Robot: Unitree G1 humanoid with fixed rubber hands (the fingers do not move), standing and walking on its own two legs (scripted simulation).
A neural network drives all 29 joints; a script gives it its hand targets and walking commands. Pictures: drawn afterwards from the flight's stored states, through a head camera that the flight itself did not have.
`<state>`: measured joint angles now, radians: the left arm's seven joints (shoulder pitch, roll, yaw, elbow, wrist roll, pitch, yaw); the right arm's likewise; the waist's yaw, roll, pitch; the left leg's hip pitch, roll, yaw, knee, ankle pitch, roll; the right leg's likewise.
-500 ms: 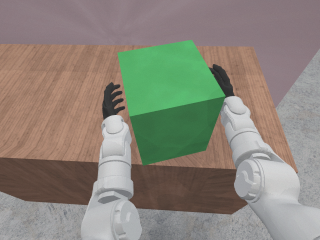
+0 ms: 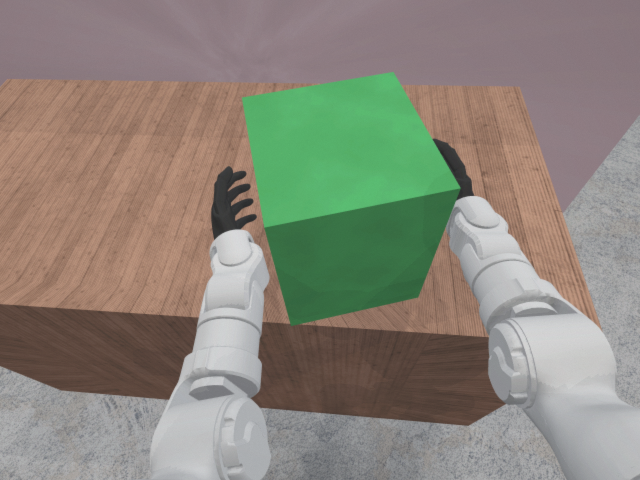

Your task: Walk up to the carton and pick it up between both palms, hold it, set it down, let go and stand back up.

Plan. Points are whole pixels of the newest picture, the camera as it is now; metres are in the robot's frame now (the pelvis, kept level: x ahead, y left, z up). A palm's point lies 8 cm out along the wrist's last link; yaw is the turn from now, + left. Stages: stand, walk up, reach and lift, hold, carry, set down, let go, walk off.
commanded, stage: set down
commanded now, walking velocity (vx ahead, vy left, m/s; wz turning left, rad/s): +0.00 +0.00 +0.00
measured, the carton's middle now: (338, 207) +0.45 +0.03 +0.05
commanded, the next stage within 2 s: none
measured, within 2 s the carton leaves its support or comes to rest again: neither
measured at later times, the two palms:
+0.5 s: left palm (231, 258) +0.36 +0.16 +0.06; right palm (485, 200) +0.46 -0.16 +0.07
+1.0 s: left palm (214, 289) +0.30 +0.16 +0.08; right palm (511, 244) +0.40 -0.19 +0.06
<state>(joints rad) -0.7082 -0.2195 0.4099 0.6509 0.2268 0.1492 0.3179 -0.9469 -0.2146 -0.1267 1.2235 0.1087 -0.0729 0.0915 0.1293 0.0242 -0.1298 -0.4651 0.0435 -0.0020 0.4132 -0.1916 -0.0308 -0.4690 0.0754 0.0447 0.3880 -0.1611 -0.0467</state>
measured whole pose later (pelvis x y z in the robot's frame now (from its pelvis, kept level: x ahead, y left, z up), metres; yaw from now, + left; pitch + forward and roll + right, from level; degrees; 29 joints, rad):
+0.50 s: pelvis -0.02 -0.01 +0.00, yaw +0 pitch +18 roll +0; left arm -0.63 -0.18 0.27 0.60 0.09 0.17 0.33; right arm -0.95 -0.39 0.12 1.17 0.31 -0.09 0.10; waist 0.17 0.05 -0.17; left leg -0.58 0.05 0.00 0.41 -0.15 -0.04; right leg -0.58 0.08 0.04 0.39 -0.12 -0.05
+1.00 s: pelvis -0.04 -0.01 +0.00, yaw +0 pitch +10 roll +0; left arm -0.48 -0.17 0.17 0.39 0.06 0.28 0.33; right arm -0.77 -0.46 0.12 1.07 0.33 -0.03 0.21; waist 0.17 0.05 -0.09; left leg -0.45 0.05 0.00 0.41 -0.14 -0.04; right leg -0.46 0.08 0.04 0.39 -0.10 -0.05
